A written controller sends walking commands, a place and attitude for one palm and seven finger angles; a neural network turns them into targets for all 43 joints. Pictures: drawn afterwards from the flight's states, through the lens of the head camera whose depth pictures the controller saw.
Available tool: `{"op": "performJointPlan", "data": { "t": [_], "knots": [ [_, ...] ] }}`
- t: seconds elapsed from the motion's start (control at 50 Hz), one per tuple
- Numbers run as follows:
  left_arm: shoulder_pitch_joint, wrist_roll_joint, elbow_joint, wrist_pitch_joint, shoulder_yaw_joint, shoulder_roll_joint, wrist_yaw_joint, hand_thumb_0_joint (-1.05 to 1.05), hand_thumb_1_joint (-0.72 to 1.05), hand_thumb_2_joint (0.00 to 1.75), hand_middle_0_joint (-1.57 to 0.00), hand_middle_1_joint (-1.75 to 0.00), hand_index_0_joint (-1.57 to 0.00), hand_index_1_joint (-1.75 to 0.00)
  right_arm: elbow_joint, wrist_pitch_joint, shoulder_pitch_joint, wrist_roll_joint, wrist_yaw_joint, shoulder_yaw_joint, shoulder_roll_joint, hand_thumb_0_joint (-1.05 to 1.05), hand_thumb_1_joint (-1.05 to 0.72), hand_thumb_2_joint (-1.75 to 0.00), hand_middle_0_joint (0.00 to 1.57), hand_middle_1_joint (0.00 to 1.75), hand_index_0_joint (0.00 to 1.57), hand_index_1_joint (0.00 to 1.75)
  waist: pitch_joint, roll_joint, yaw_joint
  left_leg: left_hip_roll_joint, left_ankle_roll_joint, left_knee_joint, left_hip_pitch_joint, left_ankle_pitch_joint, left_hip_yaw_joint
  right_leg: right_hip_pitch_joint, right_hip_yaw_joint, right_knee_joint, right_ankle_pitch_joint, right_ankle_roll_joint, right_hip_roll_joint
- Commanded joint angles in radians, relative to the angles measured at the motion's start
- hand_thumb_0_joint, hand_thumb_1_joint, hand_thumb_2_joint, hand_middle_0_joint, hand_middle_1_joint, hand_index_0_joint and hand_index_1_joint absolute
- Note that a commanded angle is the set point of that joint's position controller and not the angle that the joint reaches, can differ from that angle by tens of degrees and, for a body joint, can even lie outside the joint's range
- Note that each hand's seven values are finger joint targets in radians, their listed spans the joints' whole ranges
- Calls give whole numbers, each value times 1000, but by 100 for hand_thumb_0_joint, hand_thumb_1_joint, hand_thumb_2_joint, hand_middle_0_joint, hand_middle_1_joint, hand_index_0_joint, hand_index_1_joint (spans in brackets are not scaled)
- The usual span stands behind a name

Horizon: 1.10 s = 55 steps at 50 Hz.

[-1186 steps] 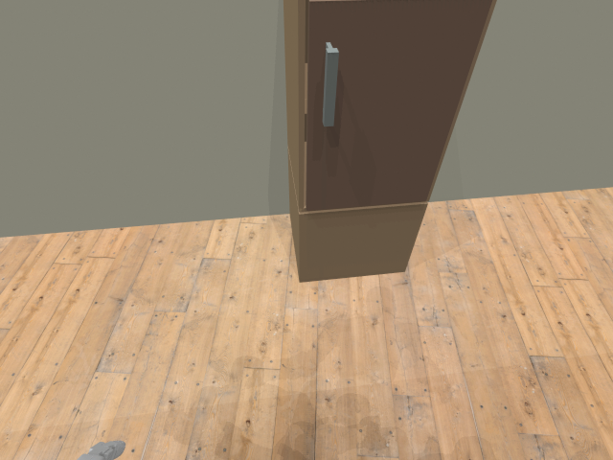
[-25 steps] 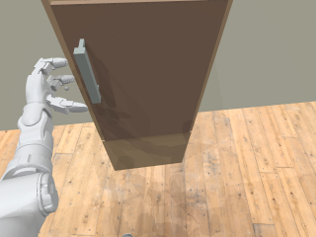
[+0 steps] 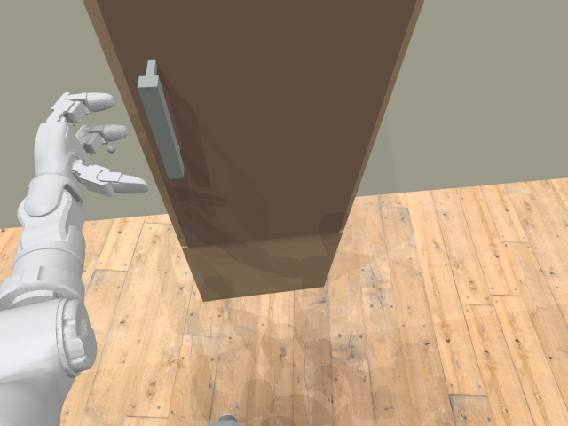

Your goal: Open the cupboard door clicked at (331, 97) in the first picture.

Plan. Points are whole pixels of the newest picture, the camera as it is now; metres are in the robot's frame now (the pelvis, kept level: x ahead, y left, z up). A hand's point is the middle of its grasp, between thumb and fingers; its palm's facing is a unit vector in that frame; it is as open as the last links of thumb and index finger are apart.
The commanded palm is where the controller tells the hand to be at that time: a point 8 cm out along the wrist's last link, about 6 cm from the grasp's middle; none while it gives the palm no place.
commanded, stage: move the hooked fingers beside the handle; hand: left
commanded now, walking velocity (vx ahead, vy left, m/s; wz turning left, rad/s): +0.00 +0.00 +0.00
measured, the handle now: (165, 123) +0.53 +0.17 +0.11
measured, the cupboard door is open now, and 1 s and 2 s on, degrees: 0 0 0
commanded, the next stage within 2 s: slide the fingers in behind the handle in 0.52 s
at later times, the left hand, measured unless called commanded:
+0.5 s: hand (118, 148) +0.48 +0.22 +0.11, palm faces +0.11 -0.99 +0.02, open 14.0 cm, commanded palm +0.45 +0.27 +0.11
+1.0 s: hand (142, 148) +0.47 +0.19 +0.12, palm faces +0.11 -0.99 +0.00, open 14.0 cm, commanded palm +0.44 +0.23 +0.11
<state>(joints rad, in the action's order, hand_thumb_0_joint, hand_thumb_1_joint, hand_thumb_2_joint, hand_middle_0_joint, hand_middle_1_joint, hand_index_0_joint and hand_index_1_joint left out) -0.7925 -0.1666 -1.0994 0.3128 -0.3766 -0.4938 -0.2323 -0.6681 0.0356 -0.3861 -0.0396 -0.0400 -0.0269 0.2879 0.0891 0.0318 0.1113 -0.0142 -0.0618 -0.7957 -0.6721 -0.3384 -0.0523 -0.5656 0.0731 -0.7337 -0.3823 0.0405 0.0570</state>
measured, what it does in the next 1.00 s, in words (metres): stands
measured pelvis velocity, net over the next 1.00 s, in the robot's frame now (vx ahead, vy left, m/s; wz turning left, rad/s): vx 0.00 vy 0.00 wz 0.00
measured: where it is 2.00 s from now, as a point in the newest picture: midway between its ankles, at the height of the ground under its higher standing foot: outside the picture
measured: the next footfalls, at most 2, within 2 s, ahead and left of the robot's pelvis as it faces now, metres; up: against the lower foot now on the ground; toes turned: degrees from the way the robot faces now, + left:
none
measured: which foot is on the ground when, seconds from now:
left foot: down 0.00-1.00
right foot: down 0.00-1.00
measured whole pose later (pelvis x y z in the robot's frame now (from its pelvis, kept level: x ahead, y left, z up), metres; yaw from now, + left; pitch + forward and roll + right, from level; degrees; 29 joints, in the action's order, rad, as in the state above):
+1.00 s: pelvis +0.00 +0.00 +0.00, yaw +0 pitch +12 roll -2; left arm -0.80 -0.12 -1.06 0.31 -0.32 -0.39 -0.11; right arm -0.66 0.02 -0.36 -0.02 -0.02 -0.02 0.27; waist 0.09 0.03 0.11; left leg -0.01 -0.06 -0.80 -0.67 -0.35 -0.05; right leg -0.57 0.07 -0.75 -0.40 0.04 0.05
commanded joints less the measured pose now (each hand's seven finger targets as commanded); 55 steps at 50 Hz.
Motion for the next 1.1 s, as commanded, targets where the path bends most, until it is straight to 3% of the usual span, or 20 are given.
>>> {"op": "performJointPlan", "data": {
  "t": [0.0,0.12,0.16,0.22,0.26,0.36,0.42,0.44,0.46,0.52,0.62,0.66,0.7,0.72,0.8,0.86,0.9,0.92,0.98,1.08],
  "knots": [
    [-433,-11,192,42,-26,-253,3,0,-50,30,-30,-120,-30,-120,86,-28,-80,-1,-8,57,175,0,-90,-90,20,30,20,30,312,34,12,-2,11,84,322,241,107,-6,-56,101,253,-23,-2],
    [-510,0,300,100,-9,-227,26,0,-50,30,-30,-120,-30,-120,74,-39,-88,8,-2,62,168,0,-90,-90,20,30,20,30,401,132,15,-16,30,72,459,309,144,-70,-43,81,233,-13,7],
    [-474,-3,279,104,-38,-253,28,0,-50,30,-30,-120,-30,-120,68,-39,-96,10,-2,65,175,0,-90,-90,20,30,20,30,408,97,8,-18,30,68,459,334,148,-56,-42,79,245,-11,10],
    [-454,1,204,64,7,-192,23,0,-50,30,-30,-120,-30,-120,65,-35,-91,7,-1,62,170,0,-90,-90,20,30,20,30,346,84,18,-18,30,77,421,312,142,-78,-35,83,237,-15,7],
    [-458,10,175,43,11,-198,26,0,-50,30,-30,-120,-30,-120,65,-31,-96,8,-2,60,176,0,-90,-90,20,30,20,30,311,74,22,-19,30,83,405,295,152,-96,-30,84,214,-13,5],
    [-477,3,246,59,11,-180,44,0,-50,30,-30,-120,-30,-120,78,-34,-100,15,4,64,173,0,-90,-90,20,30,20,30,376,84,12,-23,38,75,451,344,161,-95,-29,72,226,-11,7],
    [-514,10,262,82,-29,-233,59,0,-50,30,-30,-120,-30,-120,70,-34,-105,16,5,67,175,0,-90,-90,20,30,20,30,402,63,12,-26,40,69,456,356,163,-81,-32,67,240,-14,9],
    [-507,13,258,82,3,-192,58,0,-50,30,-30,-120,-30,-120,73,-35,-100,15,7,65,170,0,-90,-90,20,30,20,30,396,88,15,-24,40,69,459,358,158,-86,-32,66,241,-14,9],
    [-526,18,265,87,-14,-216,63,0,-50,30,-30,-120,-30,-120,68,-34,-107,17,6,67,173,0,-90,-90,20,30,20,30,400,73,17,-25,39,61,460,372,161,-83,-31,62,248,-13,9],
    [-483,28,265,79,-5,-207,64,0,-50,30,-30,-120,-30,-120,70,-31,-102,15,9,67,169,0,-90,-90,20,30,20,30,412,129,4,-28,48,62,485,408,163,-97,-29,60,252,-12,8],
    [-409,6,274,46,13,-161,53,0,-50,30,-30,-120,-30,-120,83,-25,-97,11,13,70,166,0,-90,-90,20,30,20,30,412,79,-4,-25,43,63,471,441,147,-52,-26,69,295,-14,12],
    [-429,-2,274,34,44,-123,53,0,-50,30,-30,-120,-30,-120,82,-23,-93,9,12,69,163,0,-90,-90,20,30,20,30,368,54,16,-24,36,65,453,410,144,-58,-25,78,289,-15,12],
    [-408,-3,270,26,42,-118,60,0,-50,30,-30,-120,-30,-120,86,-24,-88,8,13,69,162,0,-90,-90,20,30,20,30,347,52,6,-21,34,72,433,386,139,-51,-27,81,284,-15,12],
    [-445,-3,285,27,61,-101,65,0,-50,30,-30,-120,-30,-120,84,-25,-86,7,13,69,162,0,-90,-90,20,30,20,30,337,51,19,-21,32,74,431,367,139,-61,-28,86,279,-17,10],
    [-448,11,312,50,19,-146,99,0,-50,30,-30,-120,-30,-120,79,-30,-87,12,14,70,159,0,-90,-90,20,30,20,30,382,60,1,-15,33,72,441,362,138,-37,-35,77,279,-13,8],
    [-492,24,297,63,45,-120,113,0,-50,30,-30,-120,-30,-120,70,-38,-83,14,17,67,154,0,-90,-90,20,30,20,30,349,71,18,-11,29,68,421,309,131,-55,-40,81,257,-15,6],
    [-464,33,259,62,14,-161,120,0,-50,30,-30,-120,-30,-120,70,-36,-79,13,15,64,157,0,-90,-90,20,30,20,30,342,52,6,-6,26,72,382,285,123,-27,-47,82,260,-15,3],
    [-498,34,272,63,34,-141,121,0,-50,30,-30,-120,-30,-120,71,-37,-75,12,15,63,154,0,-90,-90,20,30,20,30,345,54,19,-6,25,74,384,275,120,-29,-48,83,260,-18,1],
    [-472,33,280,70,37,-125,124,0,-50,30,-30,-120,-30,-120,78,-42,-73,13,19,64,151,0,-90,-90,20,30,20,30,383,72,4,-4,26,69,407,304,119,-14,-48,76,280,-14,2],
    [-450,19,236,53,19,-143,116,0,-50,30,-30,-120,-30,-120,85,-39,-68,7,14,61,152,0,-90,-90,20,30,20,30,341,2,7,8,13,70,317,253,90,46,-67,94,310,-24,-2]
  ]
}}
